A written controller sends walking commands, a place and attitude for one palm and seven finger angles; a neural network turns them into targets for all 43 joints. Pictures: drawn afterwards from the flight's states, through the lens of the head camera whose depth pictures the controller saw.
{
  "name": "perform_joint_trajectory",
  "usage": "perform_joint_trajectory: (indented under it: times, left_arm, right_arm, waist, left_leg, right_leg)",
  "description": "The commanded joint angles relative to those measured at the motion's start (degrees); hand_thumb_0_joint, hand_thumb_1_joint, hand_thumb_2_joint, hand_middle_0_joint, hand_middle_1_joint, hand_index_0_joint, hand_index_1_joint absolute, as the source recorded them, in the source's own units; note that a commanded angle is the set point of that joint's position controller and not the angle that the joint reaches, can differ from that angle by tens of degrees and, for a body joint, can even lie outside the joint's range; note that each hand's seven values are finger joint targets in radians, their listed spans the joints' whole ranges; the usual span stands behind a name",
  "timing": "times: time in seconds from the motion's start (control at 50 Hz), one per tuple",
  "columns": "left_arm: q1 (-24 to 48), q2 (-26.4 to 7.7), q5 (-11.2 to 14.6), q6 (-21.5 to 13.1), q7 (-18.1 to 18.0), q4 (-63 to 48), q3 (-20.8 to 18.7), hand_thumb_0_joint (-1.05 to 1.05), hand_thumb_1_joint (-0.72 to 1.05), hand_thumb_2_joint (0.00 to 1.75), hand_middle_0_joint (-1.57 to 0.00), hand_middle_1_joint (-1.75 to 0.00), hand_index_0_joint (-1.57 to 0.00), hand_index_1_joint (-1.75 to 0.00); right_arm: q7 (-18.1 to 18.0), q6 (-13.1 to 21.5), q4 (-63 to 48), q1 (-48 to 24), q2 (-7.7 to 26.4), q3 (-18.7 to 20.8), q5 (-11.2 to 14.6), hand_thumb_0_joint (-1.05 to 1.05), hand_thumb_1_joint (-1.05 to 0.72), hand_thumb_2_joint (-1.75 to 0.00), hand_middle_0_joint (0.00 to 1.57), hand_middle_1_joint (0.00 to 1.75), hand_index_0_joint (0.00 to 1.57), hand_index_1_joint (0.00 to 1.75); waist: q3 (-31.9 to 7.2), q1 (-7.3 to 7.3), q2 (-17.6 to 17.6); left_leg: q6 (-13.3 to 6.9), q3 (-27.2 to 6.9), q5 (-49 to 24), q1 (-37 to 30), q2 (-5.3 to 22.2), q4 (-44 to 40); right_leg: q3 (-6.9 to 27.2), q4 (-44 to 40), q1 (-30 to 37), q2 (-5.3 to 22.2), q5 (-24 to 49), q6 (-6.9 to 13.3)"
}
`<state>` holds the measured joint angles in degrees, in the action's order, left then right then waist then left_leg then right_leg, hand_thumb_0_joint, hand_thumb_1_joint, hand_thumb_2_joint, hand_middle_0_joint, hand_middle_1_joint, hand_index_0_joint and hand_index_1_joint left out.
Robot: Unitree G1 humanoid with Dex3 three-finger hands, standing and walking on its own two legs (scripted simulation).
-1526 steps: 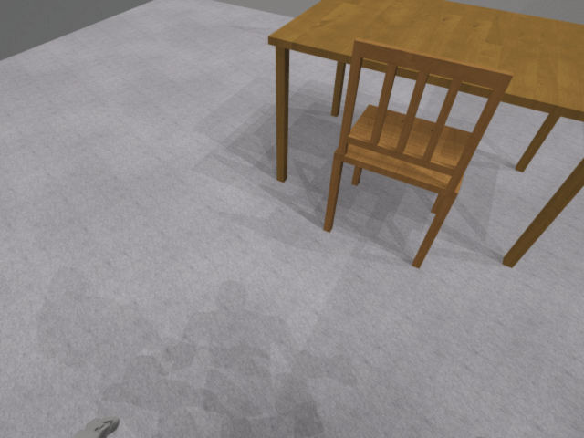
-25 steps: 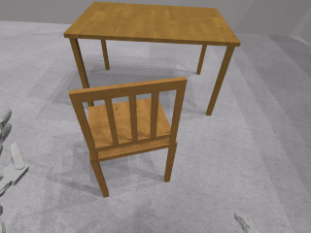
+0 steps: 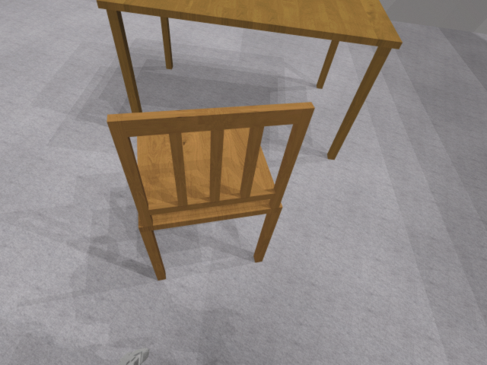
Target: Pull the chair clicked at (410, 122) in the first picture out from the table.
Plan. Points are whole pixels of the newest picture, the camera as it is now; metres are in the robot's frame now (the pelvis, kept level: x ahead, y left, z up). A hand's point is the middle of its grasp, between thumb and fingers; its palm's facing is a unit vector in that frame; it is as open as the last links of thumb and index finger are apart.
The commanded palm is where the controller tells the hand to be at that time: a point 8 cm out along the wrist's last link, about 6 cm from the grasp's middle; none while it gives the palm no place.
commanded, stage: let the arm hang, fingers relaxed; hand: left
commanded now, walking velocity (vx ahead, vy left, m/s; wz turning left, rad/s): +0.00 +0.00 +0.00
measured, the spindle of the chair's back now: (215, 167) +0.56 +0.08 -0.10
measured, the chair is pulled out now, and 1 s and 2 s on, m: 0.56 0.56 0.56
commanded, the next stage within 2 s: look to check the result in 0.78 s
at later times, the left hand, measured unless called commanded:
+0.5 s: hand out of the picture -0.06 +0.18 -0.16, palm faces -0.01 -0.98 -0.21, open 7.4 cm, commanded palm none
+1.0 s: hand out of the picture -0.05 +0.14 -0.16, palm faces +0.01 -0.99 -0.14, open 7.4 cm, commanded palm none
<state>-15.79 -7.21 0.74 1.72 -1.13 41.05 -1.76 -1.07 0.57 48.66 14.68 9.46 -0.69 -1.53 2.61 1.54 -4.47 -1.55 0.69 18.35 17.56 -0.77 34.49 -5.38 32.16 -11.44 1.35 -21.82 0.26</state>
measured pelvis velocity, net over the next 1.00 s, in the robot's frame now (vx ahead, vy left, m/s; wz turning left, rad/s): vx -0.03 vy -0.01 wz -0.02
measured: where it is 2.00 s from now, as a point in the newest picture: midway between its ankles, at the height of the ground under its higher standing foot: outside the picture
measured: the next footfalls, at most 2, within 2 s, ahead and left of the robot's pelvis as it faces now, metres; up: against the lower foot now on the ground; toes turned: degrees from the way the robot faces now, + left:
none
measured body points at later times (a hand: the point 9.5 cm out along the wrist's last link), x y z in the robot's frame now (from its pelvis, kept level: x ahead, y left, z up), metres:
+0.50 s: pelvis -0.03 +0.00 +0.01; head -0.02 +0.00 +0.46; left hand -0.06 +0.23 -0.14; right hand -0.06 -0.21 -0.15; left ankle +0.00 +0.10 -0.73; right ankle -0.06 -0.11 -0.73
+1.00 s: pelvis -0.03 -0.01 +0.01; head -0.02 -0.01 +0.46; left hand -0.05 +0.19 -0.15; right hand -0.06 -0.20 -0.15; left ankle +0.00 +0.10 -0.73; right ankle -0.06 -0.11 -0.73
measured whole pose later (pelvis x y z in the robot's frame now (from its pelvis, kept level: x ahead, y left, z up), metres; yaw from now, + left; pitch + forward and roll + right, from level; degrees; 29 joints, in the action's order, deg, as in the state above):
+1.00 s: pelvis -0.03 -0.01 +0.01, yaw -1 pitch -1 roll +0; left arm -20.1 -5.5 -0.2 0.2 -2.2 62.4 1.3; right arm -2.3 0.5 63.0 20.2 5.4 -0.2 -0.6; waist 1.9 0.7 0.5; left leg -1.1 1.6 12.2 13.0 0.0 26.5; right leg -4.2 25.4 -8.0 0.3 -16.0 1.0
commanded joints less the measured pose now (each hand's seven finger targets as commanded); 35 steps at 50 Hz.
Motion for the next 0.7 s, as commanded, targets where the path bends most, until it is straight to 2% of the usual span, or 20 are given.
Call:
perform_joint_trajectory:
  times: [0.0,0.02,0.04,0.06,0.1,0.16,0.24,0.28,0.32,0.36,0.42,0.48,0.58,0.64,0.66,0.68]
  left_arm:
    - [-4.6,-8.6,-1.2,-1.7,-1.0,1.6,-1.5,0.00,0.90,0.90,-0.20,-0.30,-0.20,-0.30]
    - [-3.8,-8.7,-0.9,-1.5,-1.0,2.8,-0.9,0.00,0.90,0.90,-0.20,-0.30,-0.20,-0.30]
    - [-3.4,-8.4,-0.9,-1.3,-0.9,4.2,-0.6,0.00,0.90,0.90,-0.20,-0.30,-0.20,-0.30]
    - [-3.1,-7.9,-1.0,-1.2,-0.8,5.1,-0.3,0.00,0.90,0.90,-0.20,-0.30,-0.20,-0.30]
    - [-2.4,-7.9,-1.0,-0.9,-0.7,7.4,0.0,0.00,0.90,0.90,-0.20,-0.30,-0.20,-0.30]
    - [-2.5,-7.9,-1.0,-0.8,-0.6,10.0,0.4,0.00,0.90,0.90,-0.20,-0.30,-0.20,-0.30]
    - [-3.1,-8.0,-1.0,-0.7,-0.6,12.6,0.9,0.00,0.90,0.90,-0.20,-0.30,-0.20,-0.30]
    - [-4.2,-8.2,-1.0,-0.7,-0.8,13.5,1.2,0.00,0.90,0.90,-0.20,-0.30,-0.20,-0.30]
    - [-4.8,-8.4,-1.0,-0.8,-0.8,14.4,1.4,0.00,0.90,0.90,-0.20,-0.30,-0.20,-0.30]
    - [-5.5,-8.1,-1.0,-0.9,-0.9,15.2,1.5,0.00,0.90,0.90,-0.20,-0.30,-0.20,-0.30]
    - [-6.8,-7.6,-1.0,-1.1,-1.0,16.5,1.7,0.00,0.90,0.90,-0.20,-0.30,-0.20,-0.30]
    - [-8.1,-7.1,-1.0,-1.2,-1.1,17.5,1.9,0.00,0.90,0.90,-0.20,-0.30,-0.20,-0.30]
    - [-9.5,-5.5,-0.9,-1.6,-1.3,19.4,2.1,0.00,0.90,0.90,-0.20,-0.30,-0.20,-0.30]
    - [-9.9,-4.7,-0.9,-1.7,-1.3,20.1,2.1,0.00,0.90,0.90,-0.20,-0.30,-0.20,-0.30]
    - [-10.4,-4.6,-0.9,-1.6,-1.4,20.3,2.3,0.00,0.90,0.90,-0.20,-0.30,-0.20,-0.30]
    - [-10.5,-4.3,-0.9,-1.7,-1.4,20.6,2.2,0.00,0.90,0.90,-0.20,-0.30,-0.20,-0.30]
  right_arm:
    - [-1.5,1.2,-0.6,4.9,6.9,2.6,0.3,0.00,-0.90,-0.90,0.20,0.30,0.20,0.30]
    - [-1.5,0.9,0.0,5.0,6.7,2.4,0.5,0.00,-0.90,-0.90,0.20,0.30,0.20,0.30]
    - [-1.5,0.7,0.7,5.1,6.3,2.3,0.6,0.00,-0.90,-0.90,0.20,0.30,0.20,0.30]
    - [-1.7,0.5,1.0,5.3,6.0,2.2,0.7,0.00,-0.90,-0.90,0.20,0.30,0.20,0.30]
    - [-1.5,0.2,2.0,5.4,6.5,2.3,0.8,0.00,-0.90,-0.90,0.20,0.30,0.20,0.30]
    - [-1.2,-0.1,3.6,5.7,6.4,2.2,0.8,0.00,-0.90,-0.90,0.20,0.30,0.20,0.30]
    - [-0.7,-0.4,5.7,6.9,6.5,2.2,0.6,0.00,-0.90,-0.90,0.20,0.30,0.20,0.30]
    - [-0.5,-0.6,6.5,7.0,6.3,2.2,0.5,0.00,-0.90,-0.90,0.20,0.30,0.20,0.30]
    - [-0.4,-0.7,7.4,7.9,6.1,2.1,0.6,0.00,-0.90,-0.90,0.20,0.30,0.20,0.30]
    - [-0.4,-0.8,8.2,8.3,5.5,2.0,0.7,0.00,-0.90,-0.90,0.20,0.30,0.20,0.30]
    - [-0.4,-0.7,9.3,9.4,4.9,1.8,0.6,0.00,-0.90,-0.90,0.20,0.30,0.20,0.30]
    - [-0.6,-0.4,10.2,10.1,4.2,1.7,0.7,0.00,-0.90,-0.90,0.20,0.30,0.20,0.30]
    - [-0.9,-0.2,11.6,10.9,2.8,1.5,1.0,0.00,-0.90,-0.90,0.20,0.30,0.20,0.30]
    - [-1.1,0.1,12.3,11.7,2.2,1.3,1.0,0.00,-0.90,-0.90,0.20,0.30,0.20,0.30]
    - [-1.2,0.0,12.5,11.3,1.9,1.2,1.1,0.00,-0.90,-0.90,0.20,0.30,0.20,0.30]
    - [-1.2,0.0,12.6,11.6,1.8,1.3,1.0,0.00,-0.90,-0.90,0.20,0.30,0.20,0.30]
  waist:
    - [-13.3,-0.74,19.4]
    - [-12.1,-0.69,20.4]
    - [-10.6,-0.84,19.9]
    - [-9.2,-1.02,14.0]
    - [-4.1,-1.07,10.1]
    - [0.2,-1.46,3.7]
    - [3.5,-1.17,1.3]
    - [4.1,-1.23,3.5]
    - [3.8,-1.16,2.7]
    - [5.3,-1.26,2.1]
    - [4.0,-1.04,3.0]
    - [3.4,-1.16,5.4]
    - [4.1,-1.16,4.5]
    - [3.6,-1.09,5.9]
    - [5.1,-1.44,5.4]
    - [4.6,-1.15,5.7]
  left_leg:
    - [-1.4,-6.0,-46.1,-16.0,6.6,-4.3]
    - [-1.6,-6.3,-44.9,-15.7,6.9,-5.4]
    - [-1.7,-6.5,-42.1,-14.4,7.1,-6.6]
    - [-2.0,-7.2,-40.0,-13.9,7.4,-7.1]
    - [-2.2,-7.3,-31.1,-9.9,7.3,-9.3]
    - [-2.5,-7.5,-19.5,-5.9,6.7,-12.0]
    - [-2.3,-7.5,-6.0,-4.0,5.9,-14.9]
    - [-2.2,-7.1,-1.5,-3.4,5.5,-15.7]
    - [-2.2,-7.2,0.1,-3.1,5.5,-16.0]
    - [-2.2,-6.7,1.1,-2.4,5.2,-15.8]
    - [-2.0,-6.4,-0.1,-3.9,5.2,-15.2]
    - [-2.0,-6.2,-1.3,-3.7,5.3,-15.1]
    - [-2.0,-5.5,-4.9,-4.9,5.4,-13.9]
    - [-2.0,-5.6,-6.8,-5.2,5.5,-13.8]
    - [-2.1,-5.4,-6.0,-4.5,5.5,-13.6]
    - [-2.0,-5.4,-6.5,-4.6,5.4,-13.4]
  right_leg:
    - [4.2,-4.1,5.2,4.6,27.4,2.5]
    - [3.5,-4.9,5.0,3.9,23.5,2.1]
    - [3.0,-6.0,5.0,3.5,20.6,1.8]
    - [2.8,-7.3,5.2,3.0,20.6,1.8]
    - [3.0,-9.3,4.4,3.5,17.3,1.7]
    - [3.9,-11.6,4.0,3.9,13.9,2.0]
    - [4.8,-13.1,1.3,4.4,7.3,2.1]
    - [5.3,-13.4,0.5,4.4,4.7,2.3]
    - [5.6,-13.5,0.0,4.4,3.8,2.4]
    - [5.7,-14.2,-1.2,4.4,2.2,2.6]
    - [6.4,-13.8,-2.2,4.6,2.5,2.8]
    - [6.5,-13.4,-1.7,4.6,3.9,2.9]
    - [6.7,-13.4,-2.7,4.7,6.0,3.1]
    - [6.6,-12.9,-2.4,4.6,7.1,3.0]
    - [6.4,-13.6,-3.0,4.6,6.6,3.1]
    - [6.7,-13.4,-2.8,4.6,7.0,3.2]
